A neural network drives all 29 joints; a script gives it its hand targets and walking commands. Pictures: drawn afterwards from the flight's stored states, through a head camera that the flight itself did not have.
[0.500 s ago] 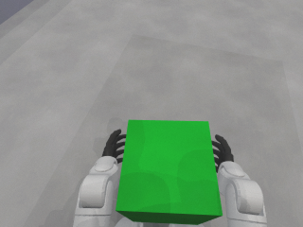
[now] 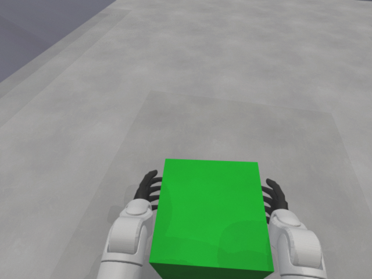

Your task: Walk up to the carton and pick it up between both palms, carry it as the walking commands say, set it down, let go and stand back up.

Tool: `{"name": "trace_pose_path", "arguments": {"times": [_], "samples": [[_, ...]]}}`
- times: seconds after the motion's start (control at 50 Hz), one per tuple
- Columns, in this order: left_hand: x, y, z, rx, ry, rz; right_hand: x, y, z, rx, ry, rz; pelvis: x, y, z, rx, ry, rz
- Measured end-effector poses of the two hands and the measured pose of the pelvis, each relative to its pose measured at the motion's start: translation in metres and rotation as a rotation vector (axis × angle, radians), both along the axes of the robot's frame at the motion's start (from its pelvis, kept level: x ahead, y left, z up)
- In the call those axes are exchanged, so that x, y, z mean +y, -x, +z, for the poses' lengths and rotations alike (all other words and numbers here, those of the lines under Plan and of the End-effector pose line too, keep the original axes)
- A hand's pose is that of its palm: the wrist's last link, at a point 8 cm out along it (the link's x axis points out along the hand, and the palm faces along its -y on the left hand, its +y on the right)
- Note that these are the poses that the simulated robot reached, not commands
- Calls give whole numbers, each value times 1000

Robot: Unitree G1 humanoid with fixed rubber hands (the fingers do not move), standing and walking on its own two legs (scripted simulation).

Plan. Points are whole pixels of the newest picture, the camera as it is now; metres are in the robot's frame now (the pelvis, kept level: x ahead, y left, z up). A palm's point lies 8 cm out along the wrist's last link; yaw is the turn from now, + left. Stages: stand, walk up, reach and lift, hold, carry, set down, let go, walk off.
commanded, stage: carry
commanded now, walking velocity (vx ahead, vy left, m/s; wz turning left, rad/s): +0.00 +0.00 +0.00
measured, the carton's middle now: (208, 229) +0.25 -0.04 -0.04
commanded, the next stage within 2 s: none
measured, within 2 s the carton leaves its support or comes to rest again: neither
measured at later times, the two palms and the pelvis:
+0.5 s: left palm (161, 93) +0.68 +0.07 +0.03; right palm (245, 103) +0.63 -0.21 +0.02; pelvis +0.39 -0.02 -0.01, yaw +0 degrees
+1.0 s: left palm (169, 36) +1.17 +0.05 +0.02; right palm (224, 50) +1.09 -0.22 -0.01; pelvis +0.87 -0.02 -0.02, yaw -6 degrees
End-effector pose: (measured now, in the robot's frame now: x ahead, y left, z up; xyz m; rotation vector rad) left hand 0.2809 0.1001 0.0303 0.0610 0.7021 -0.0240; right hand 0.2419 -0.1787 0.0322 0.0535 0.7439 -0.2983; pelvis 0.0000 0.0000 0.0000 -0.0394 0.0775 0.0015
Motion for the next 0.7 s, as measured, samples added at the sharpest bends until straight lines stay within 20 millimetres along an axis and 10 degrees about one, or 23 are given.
{"name": "trace_pose_path", "arguments": {"times": [0.22, 0.42, 0.52, 0.7], "samples": [[44, -132, -21, 56, 51, 225, 41, -183, -18, 64, 42, 214, -5, -155, 10, 15, -23, -86], [-19, -334, 27, -123, 40, 4, -15, -315, 3, -126, -43, -53, -9, -316, -4, 51, 2, -108], [-27, -415, -9, -23, 19, 16, -27, -411, -12, -19, 7, 1, -29, -407, -8, 42, -16, 10], [22, -538, -35, -41, 99, 276, 23, -615, -11, -115, 21, 228, -34, -572, -22, 22, -46, -40]]}}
